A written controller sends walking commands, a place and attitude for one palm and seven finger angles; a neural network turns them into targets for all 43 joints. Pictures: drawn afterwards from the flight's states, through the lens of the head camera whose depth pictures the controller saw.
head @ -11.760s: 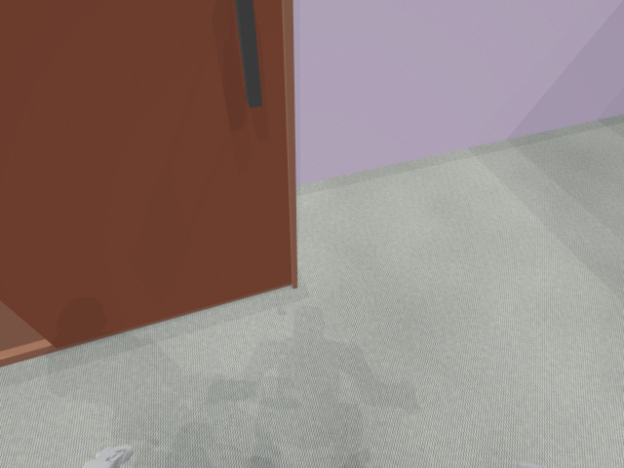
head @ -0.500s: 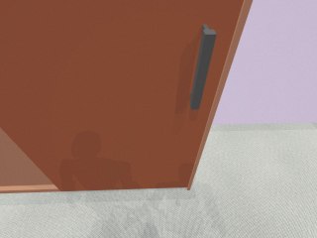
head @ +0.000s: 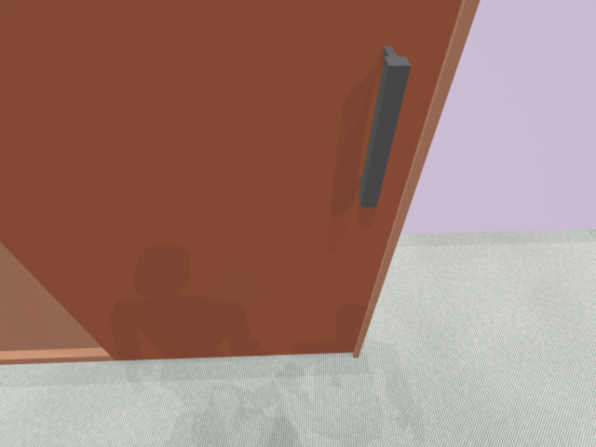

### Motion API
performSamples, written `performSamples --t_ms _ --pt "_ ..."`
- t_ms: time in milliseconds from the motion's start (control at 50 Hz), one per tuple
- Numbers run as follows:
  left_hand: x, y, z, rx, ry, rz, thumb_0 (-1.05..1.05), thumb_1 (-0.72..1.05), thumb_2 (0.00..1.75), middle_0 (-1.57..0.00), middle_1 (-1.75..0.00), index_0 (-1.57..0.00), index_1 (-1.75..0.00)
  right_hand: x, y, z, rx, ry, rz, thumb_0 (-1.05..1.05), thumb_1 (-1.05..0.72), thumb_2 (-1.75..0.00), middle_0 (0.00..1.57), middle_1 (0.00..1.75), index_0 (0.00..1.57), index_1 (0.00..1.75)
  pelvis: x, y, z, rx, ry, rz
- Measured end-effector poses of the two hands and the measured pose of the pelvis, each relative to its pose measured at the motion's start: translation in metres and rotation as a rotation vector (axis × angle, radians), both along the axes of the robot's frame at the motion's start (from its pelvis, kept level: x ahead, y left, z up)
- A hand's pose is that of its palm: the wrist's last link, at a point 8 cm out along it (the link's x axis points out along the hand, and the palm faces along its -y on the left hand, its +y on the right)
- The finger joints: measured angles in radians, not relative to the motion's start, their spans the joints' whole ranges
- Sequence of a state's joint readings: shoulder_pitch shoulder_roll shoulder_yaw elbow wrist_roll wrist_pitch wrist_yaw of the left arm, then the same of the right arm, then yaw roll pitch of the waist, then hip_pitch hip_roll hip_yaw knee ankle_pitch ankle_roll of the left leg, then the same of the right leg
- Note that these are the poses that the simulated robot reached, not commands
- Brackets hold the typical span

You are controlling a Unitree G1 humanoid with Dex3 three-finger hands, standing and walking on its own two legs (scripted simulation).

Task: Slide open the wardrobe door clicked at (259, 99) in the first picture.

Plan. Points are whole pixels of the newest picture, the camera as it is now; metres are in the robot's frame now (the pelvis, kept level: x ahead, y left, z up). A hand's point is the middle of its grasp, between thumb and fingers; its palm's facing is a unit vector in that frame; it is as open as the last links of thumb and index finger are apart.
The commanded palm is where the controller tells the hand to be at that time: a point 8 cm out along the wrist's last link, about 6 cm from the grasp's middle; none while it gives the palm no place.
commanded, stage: look again from close up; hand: right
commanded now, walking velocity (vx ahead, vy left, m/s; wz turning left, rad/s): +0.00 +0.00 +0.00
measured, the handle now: (377, 134) +0.52 -0.09 +0.17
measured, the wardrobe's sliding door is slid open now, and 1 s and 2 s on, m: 0.00 0.00 0.00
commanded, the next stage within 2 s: raise the hand with hooked fingers in 0.68 s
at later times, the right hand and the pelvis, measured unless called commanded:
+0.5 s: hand out of the picture +0.04 -0.22 -0.17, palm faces -0.02 +0.96 -0.28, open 7.4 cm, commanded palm none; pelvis +0.00 +0.00 +0.00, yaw +0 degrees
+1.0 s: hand (487, 391) +0.21 -0.22 +0.01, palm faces +0.22 +0.97 -0.11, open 7.7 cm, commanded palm +0.12 -0.27 -0.04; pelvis -0.01 +0.02 -0.02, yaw -1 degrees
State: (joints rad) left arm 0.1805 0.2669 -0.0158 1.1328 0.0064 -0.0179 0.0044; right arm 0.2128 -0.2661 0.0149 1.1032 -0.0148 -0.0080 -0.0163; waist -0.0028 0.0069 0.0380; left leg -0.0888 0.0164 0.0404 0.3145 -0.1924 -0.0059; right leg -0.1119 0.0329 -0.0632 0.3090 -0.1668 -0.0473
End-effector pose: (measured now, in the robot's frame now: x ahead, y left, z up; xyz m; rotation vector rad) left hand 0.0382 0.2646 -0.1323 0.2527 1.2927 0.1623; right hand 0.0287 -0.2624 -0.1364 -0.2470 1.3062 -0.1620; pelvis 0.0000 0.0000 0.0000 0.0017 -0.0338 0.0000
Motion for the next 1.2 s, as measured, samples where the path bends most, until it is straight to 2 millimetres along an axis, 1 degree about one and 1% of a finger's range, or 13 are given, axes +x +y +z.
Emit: performSamples --t_ms 560,800,820,840,900,940,960,1000,1040,1080,1140,1180,1200 --pt "0.01 0.01 0.001 0.009 -0.003 -0.007 0.01 0.91 0.89 -0.2 -0.3 -0.2 -0.3 0.01 -0.001 0.003 -0.013 -0.004 0.006 0.01 -0.9 -0.9 0.2 0.3 0.21 0.3 0.005 0.005 0.0 -0.001 0.008 0.002" --pt "0.02 0.015 0.003 0.018 -0.034 -0.011 0.01 0.91 0.89 -0.2 -0.3 -0.2 -0.3 0.02 -0.002 0.005 -0.031 -0.036 0.01 0.01 -0.9 -0.9 0.2 0.3 0.21 0.3 0.008 0.007 0.0 0.001 0.007 0.003" --pt "0.023 0.015 0.004 0.019 -0.069 -0.003 0.01 0.91 0.89 -0.2 -0.3 -0.2 -0.3 0.029 -0.003 0.011 -0.015 -0.103 -0.059 0.01 -0.9 -0.9 0.2 0.3 0.21 0.3 0.006 0.007 -0.001 0.001 0.007 -0.002" --pt "0.028 0.013 0.007 0.026 -0.127 -0.013 0.01 0.91 0.89 -0.2 -0.3 -0.2 -0.3 0.044 -0.005 0.024 -0.007 -0.236 -0.097 0.01 -0.9 -0.9 0.2 0.3 0.21 0.3 0.005 0.008 -0.002 -0.004 0.002 -0.004" --pt "0.048 0.007 0.014 0.014 -0.304 -0.05 0.01 0.91 0.89 -0.2 -0.3 -0.2 -0.3 0.094 -0.008 0.081 -0.025 -0.649 -0.115 0.02 -0.88 -0.89 0.2 0.31 0.21 0.31 0.001 0.009 -0.006 -0.013 -0.001 -0.023" --pt "0.064 0.001 0.016 -0.006 -0.41 -0.06 0.01 0.91 0.89 -0.2 -0.3 -0.2 -0.3 0.122 -0.007 0.119 -0.014 -0.886 -0.087 0.02 -0.86 -0.88 0.2 0.32 0.21 0.32 -0.002 0.01 -0.01 -0.01 0.011 -0.033" --pt "0.072 -0.001 0.018 -0.017 -0.46 -0.059 0.01 0.91 0.89 -0.2 -0.3 -0.2 -0.3 0.132 -0.006 0.135 -0.004 -0.989 -0.06 0.02 -0.85 -0.88 0.2 0.33 0.21 0.33 -0.005 0.012 -0.012 -0.008 0.023 -0.032" --pt "0.088 -0.004 0.022 -0.037 -0.551 -0.057 0.01 0.91 0.89 -0.2 -0.3 -0.2 -0.3 0.145 -0.003 0.152 0.027 -1.148 0.008 0.01 -0.82 -0.86 0.2 0.35 0.21 0.35 -0.01 0.016 -0.019 -0.009 0.06 -0.023" --pt "0.101 -0.006 0.025 -0.051 -0.627 -0.065 0.01 0.91 0.89 -0.2 -0.3 -0.2 -0.3 0.147 0.001 0.152 0.076 -1.232 0.087 0.01 -0.78 -0.85 0.2 0.37 0.21 0.38 -0.016 0.021 -0.029 -0.012 0.1 -0.012" --pt "0.112 -0.004 0.028 -0.053 -0.687 -0.091 0.01 0.91 0.89 -0.2 -0.3 -0.2 -0.3 0.14 0.004 0.137 0.132 -1.239 0.163 0.01 -0.74 -0.83 0.21 0.4 0.21 0.4 -0.022 0.025 -0.039 -0.012 0.129 -0.006" --pt "0.124 0.002 0.03 -0.032 -0.741 -0.143 0.01 0.91 0.89 -0.2 -0.3 -0.2 -0.3 0.117 0.003 0.111 0.217 -1.167 0.23 0.01 -0.67 -0.8 0.21 0.44 0.22 0.44 -0.027 0.03 -0.052 -0.008 0.158 -0.007" --pt "0.129 0.006 0.031 -0.007 -0.752 -0.171 0.01 0.91 0.89 -0.21 -0.3 -0.2 -0.3 0.102 -0.003 0.105 0.239 -1.148 0.217 0.01 -0.63 -0.78 0.22 0.47 0.23 0.47 -0.027 0.032 -0.058 0.001 0.164 -0.012" --pt "0.13 0.008 0.031 0.005 -0.753 -0.181 0.01 0.91 0.89 -0.2 -0.3 -0.2 -0.3 0.096 -0.007 0.107 0.234 -1.164 0.2 0.01 -0.6 -0.77 0.22 0.48 0.23 0.49 -0.027 0.033 -0.059 0.007 0.162 -0.016"
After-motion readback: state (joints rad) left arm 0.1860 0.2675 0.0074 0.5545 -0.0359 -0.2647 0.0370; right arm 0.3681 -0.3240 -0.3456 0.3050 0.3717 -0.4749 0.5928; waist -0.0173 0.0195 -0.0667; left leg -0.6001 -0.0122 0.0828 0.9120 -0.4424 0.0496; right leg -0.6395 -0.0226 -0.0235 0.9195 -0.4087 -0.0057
